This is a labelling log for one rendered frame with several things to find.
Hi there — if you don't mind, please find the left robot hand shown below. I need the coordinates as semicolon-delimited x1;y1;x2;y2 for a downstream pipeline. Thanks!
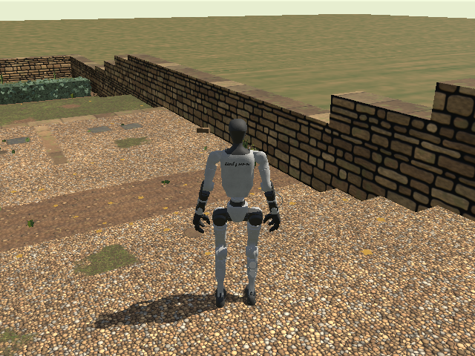
193;213;210;233

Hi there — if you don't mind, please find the robot right foot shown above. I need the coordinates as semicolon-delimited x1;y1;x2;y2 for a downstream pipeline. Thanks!
245;284;256;306

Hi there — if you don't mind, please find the right robot hand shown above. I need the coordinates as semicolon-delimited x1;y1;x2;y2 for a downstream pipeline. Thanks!
263;212;281;232

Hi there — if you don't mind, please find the robot left forearm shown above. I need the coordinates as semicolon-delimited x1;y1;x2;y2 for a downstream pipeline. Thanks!
195;180;210;215

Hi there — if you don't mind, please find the robot right forearm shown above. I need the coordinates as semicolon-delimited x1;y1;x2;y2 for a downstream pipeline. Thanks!
264;180;279;214

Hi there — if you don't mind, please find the robot right upper arm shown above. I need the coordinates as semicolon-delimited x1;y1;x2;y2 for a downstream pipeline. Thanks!
253;151;272;192

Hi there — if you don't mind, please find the robot torso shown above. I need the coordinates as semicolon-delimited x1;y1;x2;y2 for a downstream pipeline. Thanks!
220;147;255;223

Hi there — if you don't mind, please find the robot left upper arm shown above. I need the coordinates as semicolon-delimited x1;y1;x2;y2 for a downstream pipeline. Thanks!
203;151;222;191

